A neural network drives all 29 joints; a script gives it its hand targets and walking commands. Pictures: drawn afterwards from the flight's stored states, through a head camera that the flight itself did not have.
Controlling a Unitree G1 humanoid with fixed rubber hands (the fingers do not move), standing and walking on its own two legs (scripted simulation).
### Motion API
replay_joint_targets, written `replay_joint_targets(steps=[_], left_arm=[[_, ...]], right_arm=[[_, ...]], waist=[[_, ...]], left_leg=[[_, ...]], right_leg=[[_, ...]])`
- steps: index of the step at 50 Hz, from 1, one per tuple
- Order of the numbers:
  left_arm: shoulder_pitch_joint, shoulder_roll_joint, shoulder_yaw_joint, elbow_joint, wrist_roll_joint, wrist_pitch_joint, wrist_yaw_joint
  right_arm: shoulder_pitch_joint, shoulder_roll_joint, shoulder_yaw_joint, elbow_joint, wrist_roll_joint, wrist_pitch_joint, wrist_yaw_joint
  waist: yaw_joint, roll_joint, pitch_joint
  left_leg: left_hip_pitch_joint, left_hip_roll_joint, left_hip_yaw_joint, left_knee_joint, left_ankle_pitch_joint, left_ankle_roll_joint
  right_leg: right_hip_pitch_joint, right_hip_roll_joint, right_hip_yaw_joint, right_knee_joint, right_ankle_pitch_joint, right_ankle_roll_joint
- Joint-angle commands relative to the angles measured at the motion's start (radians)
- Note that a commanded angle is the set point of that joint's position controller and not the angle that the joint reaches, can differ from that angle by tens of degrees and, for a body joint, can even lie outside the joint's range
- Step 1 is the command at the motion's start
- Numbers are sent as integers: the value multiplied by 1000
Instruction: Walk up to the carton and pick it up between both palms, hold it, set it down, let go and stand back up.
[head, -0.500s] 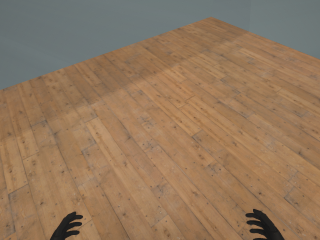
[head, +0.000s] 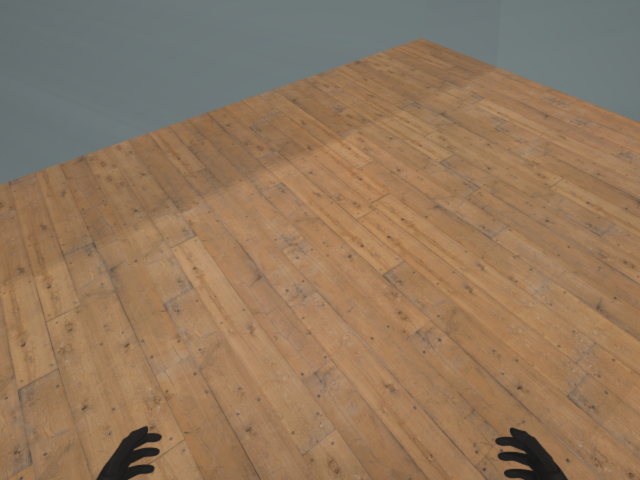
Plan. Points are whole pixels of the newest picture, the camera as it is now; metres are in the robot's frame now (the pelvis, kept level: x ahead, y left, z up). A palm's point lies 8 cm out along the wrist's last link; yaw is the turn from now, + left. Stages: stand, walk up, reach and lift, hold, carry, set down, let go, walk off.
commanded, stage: stand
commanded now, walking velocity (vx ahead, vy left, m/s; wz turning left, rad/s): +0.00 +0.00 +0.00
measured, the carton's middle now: out of the picture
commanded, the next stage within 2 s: walk up in 0.80 s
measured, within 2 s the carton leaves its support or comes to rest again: neither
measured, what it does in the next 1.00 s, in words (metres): stands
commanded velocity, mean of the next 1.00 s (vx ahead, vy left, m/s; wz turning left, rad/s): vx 0.00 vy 0.00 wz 0.00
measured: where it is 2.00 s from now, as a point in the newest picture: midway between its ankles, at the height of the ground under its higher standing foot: outside the picture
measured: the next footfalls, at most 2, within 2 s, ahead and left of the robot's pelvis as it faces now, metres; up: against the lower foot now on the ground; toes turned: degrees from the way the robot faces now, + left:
left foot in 1.30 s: +0.00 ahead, +0.17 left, +0.00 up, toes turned +9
right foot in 1.68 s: +0.02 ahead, +0.03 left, +0.00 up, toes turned +20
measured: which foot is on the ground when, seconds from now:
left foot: down 0.00-1.00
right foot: down 0.00-1.00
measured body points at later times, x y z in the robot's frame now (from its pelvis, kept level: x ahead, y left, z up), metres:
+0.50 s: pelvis +0.00 +0.00 +0.00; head +0.01 +0.00 +0.45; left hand +0.15 +0.29 -0.08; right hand +0.13 -0.27 -0.11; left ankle +0.02 +0.12 -0.72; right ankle +0.01 -0.12 -0.72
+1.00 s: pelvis -0.01 +0.00 +0.01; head +0.00 +0.00 +0.46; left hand +0.12 +0.29 -0.09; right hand +0.11 -0.27 -0.11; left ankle +0.02 +0.12 -0.72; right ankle +0.01 -0.12 -0.72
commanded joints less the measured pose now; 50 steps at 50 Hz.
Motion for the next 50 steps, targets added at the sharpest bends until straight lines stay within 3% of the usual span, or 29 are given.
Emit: replay_joint_targets(steps=[1, 3, 6, 7, 10, 12, 13, 15, 17, 18, 19, 20, 22, 24, 25, 26, 29, 31, 33, 34, 38, 39, 42, 43, 45, 46, 48, 49, 50], left_arm=[[-81, 173, 52, -42, 3, -35, 7], [-73, 200, 62, -40, -3, -25, 15], [-68, 207, 71, -27, 0, -26, 4], [-82, 159, 54, -34, -10, -28, 0], [-45, 200, 58, -28, -3, -39, 3], [-39, 207, 58, -1, -9, -31, 6], [-34, 194, 56, -4, -14, -32, 12], [-57, 194, 54, -2, -18, -29, 8], [-83, 221, 63, 3, -1, -27, 3], [-39, 219, 55, 2, -8, -33, 4], [-56, 179, 52, 13, -7, -30, 4], [-64, 187, 49, 27, -6, -38, 4], [-73, 185, 49, 4, -17, -30, 4], [-60, 202, 56, 28, -21, -28, 10], [-62, 162, 40, 33, -19, -27, 8], [-87, 216, 62, 45, -11, -30, 9], [-83, 192, 44, 35, -4, -39, 10], [-68, 185, 45, 50, -11, -29, 14], [-53, 200, 49, 63, -9, -24, 13], [-49, 193, 42, 52, -16, -26, 7], [-88, 177, 39, 51, -15, -31, 3], [-107, 177, 48, 56, -5, -30, 0], [-65, 161, 36, 69, -8, -38, 1], [-66, 202, 44, 92, -9, -34, 5], [-90, 172, 40, 89, -7, -36, 4], [-84, 156, 38, 79, -1, -37, 6], [-61, 205, 46, 96, -7, -32, 6], [-79, 183, 38, 76, -14, -34, 4], [-124, 272, 68, 34, -32, 0, 28]], right_arm=[[-82, -245, -87, -63, -1, -32, -6], [-62, -214, -81, -72, 9, -33, -2], [-91, -243, -82, -45, -5, -29, -7], [-109, -244, -83, -47, 2, -28, -2], [-33, -211, -67, -46, 5, -28, 6], [-80, -251, -72, -40, 0, -29, -2], [-37, -271, -87, -16, 13, -24, 3], [-34, -243, -81, -23, 5, -26, 6], [-76, -230, -78, -22, -8, -28, 7], [-44, -249, -76, -13, 8, -22, -1], [-66, -244, -74, 2, 11, -24, 0], [-31, -244, -78, 11, 6, -31, 6], [-68, -247, -64, -1, 9, -35, -1], [-87, -234, -60, 5, 1, -41, 7], [-85, -222, -54, 3, 18, -39, 11], [-71, -218, -57, 7, 10, -43, 8], [-102, -248, -68, 14, 3, -26, -2], [-83, -247, -68, 26, 0, -38, 1], [-37, -249, -62, 26, 4, -39, 0], [-66, -240, -55, 30, 4, -34, 4], [-88, -232, -60, 32, -3, -32, 1], [-76, -238, -72, 39, 0, -35, -1], [-59, -240, -65, 31, 10, -33, 3], [-60, -208, -56, 37, 0, -34, 2], [-103, -252, -75, 46, 16, -37, 6], [-80, -244, -58, 34, 3, -35, -3], [-74, -214, -56, 52, 17, -28, 5], [-79, -214, -49, 32, 11, -34, 5], [-58, -311, -87, 0, -12, 8, 32]], waist=[[-9, 4, -45], [-17, -57, -94], [-15, 33, 0], [-7, -32, -5], [-15, -11, -57], [-8, 21, -64], [-11, -43, -20], [-5, -59, -44], [-17, -9, 15], [-4, -44, -48], [-7, -22, -28], [-27, -27, -29], [-8, 13, -39], [1, 4, -82], [-16, 36, -83], [-22, -27, -81], [-8, -13, -68], [-6, -29, -96], [-16, 21, -85], [-5, 35, -95], [-10, -95, -64], [-22, -19, -27], [-14, 1, -38], [-20, -68, -57], [-9, -33, -15], [5, -44, -42], [-26, -46, -111], [-17, -6, -77], [-3, 31, 36]], left_leg=[[70, 87, -64, -158, 175, 66], [81, 74, -53, -143, 225, 53], [35, 83, -51, -161, 187, 52], [34, 77, -55, -159, 157, 59], [61, 83, -65, -184, 125, 61], [29, 92, -80, -173, 176, 79], [83, 69, -34, -164, 163, 46], [81, 68, -46, -153, 146, 55], [54, 64, -49, -160, 149, 54], [90, 84, -43, -167, 183, 55], [54, 84, -53, -195, 116, 56], [85, 88, -73, -170, 165, 58], [54, 97, -70, -203, 202, 68], [73, 93, -65, -214, 203, 68], [71, 100, -79, -198, 240, 66], [81, 75, -40, -176, 233, 46], [69, 82, -54, -193, 206, 48], [112, 96, -67, -211, 164, 64], [119, 93, -67, -204, 251, 64], [99, 99, -65, -202, 206, 70], [111, 80, -41, -191, 122, 53], [91, 81, -54, -207, 127, 63], [78, 89, -62, -218, 143, 61], [76, 92, -68, -232, 134, 63], [81, 89, -57, -250, 161, 47], [63, 88, -90, -227, 110, 67], [129, 81, -54, -237, 119, 53], [110, 79, -67, -224, 139, 59], [-133, 62, -169, -144, 503, 81]], right_leg=[[8, -122, 129, -200, 165, -72], [62, -123, 118, -208, 222, -64], [20, -120, 135, -225, 193, -63], [21, -118, 116, -236, 172, -61], [52, -115, 139, -227, 114, -62], [85, -122, 119, -237, 208, -53], [-4, -136, 138, -266, 185, -62], [7, -134, 156, -270, 130, -68], [-29, -125, 159, -273, 91, -57], [13, -120, 127, -271, 102, -58], [22, -127, 134, -281, 98, -55], [5, -139, 170, -277, 113, -63], [61, -111, 110, -242, 179, -51], [92, -128, 119, -251, 181, -49], [91, -123, 109, -245, 234, -45], [92, -122, 113, -248, 254, -48], [88, -141, 117, -249, 253, -45], [73, -134, 112, -271, 213, -53], [76, -128, 115, -262, 238, -60], [93, -123, 121, -253, 234, -49], [3, -145, 145, -314, 108, -55], [4, -138, 162, -314, 88, -62], [44, -135, 149, -295, 157, -52], [59, -146, 141, -300, 132, -49], [42, -115, 113, -311, 125, -47], [53, -139, 135, -343, 84, -47], [70, -124, 125, -346, 20, -39], [51, -130, 157, -343, 51, -48], [172, -132, 0, -215, 300, -91]])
